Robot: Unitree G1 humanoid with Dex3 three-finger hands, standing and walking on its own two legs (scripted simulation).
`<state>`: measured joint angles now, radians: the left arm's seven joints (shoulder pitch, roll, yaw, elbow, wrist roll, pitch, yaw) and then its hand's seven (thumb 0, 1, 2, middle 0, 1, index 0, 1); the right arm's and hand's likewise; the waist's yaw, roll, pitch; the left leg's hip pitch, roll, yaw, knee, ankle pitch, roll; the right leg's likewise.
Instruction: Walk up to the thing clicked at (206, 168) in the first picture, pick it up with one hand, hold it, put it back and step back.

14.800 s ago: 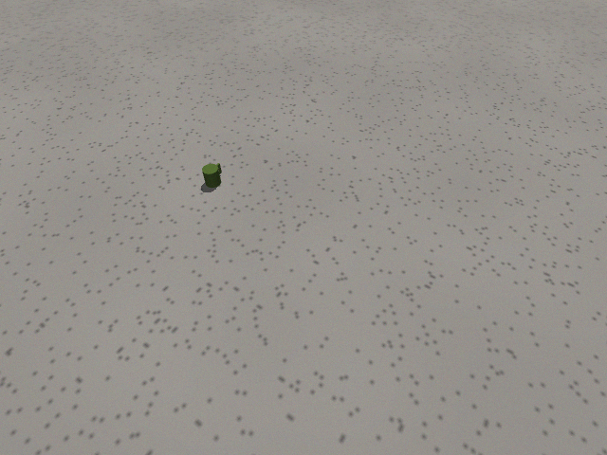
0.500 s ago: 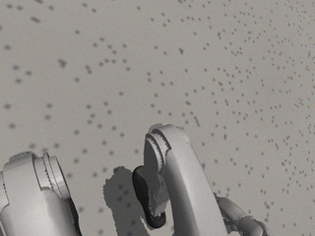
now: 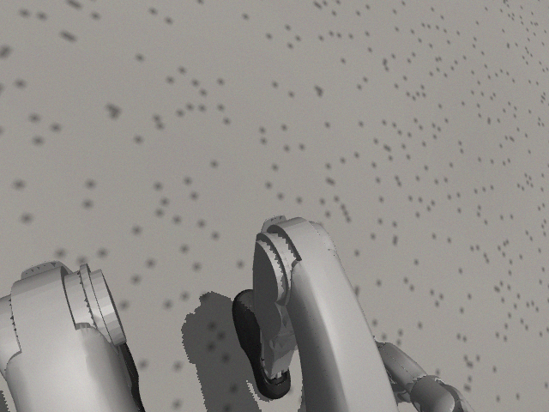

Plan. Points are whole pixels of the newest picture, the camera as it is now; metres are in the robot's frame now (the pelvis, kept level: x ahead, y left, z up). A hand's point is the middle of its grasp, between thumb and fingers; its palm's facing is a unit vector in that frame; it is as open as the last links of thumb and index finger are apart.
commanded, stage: close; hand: left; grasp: from above
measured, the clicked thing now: out of the picture +0.41 +0.36 -0.25
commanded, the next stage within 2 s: settle in 0.44 s
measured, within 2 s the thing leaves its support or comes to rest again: leaves its support in 0.84 s
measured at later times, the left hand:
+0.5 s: hand out of the picture +0.38 +0.37 -0.22, palm faces -0.43 -0.17 -0.89, open 11.3 cm
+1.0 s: hand out of the picture +0.39 +0.37 -0.18, palm faces -0.35 -0.14 -0.92, open 10.7 cm
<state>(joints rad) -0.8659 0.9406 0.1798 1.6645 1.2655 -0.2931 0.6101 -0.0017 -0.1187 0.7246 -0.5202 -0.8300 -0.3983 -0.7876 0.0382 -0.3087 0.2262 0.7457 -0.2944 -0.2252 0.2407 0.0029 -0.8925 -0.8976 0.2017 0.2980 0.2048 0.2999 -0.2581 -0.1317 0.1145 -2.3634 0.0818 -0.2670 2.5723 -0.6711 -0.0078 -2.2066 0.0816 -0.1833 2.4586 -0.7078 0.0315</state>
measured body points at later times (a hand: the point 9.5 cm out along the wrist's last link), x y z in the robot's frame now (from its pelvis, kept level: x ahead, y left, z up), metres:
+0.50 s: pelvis +0.00 +0.00 +0.00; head +0.23 +0.13 +0.36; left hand +0.40 +0.37 -0.16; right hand +0.11 -0.25 -0.08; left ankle +0.07 +0.14 -0.26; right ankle +0.10 -0.11 -0.26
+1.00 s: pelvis +0.01 +0.00 +0.01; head +0.23 +0.12 +0.38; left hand +0.41 +0.37 -0.13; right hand +0.11 -0.25 -0.08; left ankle +0.07 +0.14 -0.26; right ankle +0.10 -0.11 -0.26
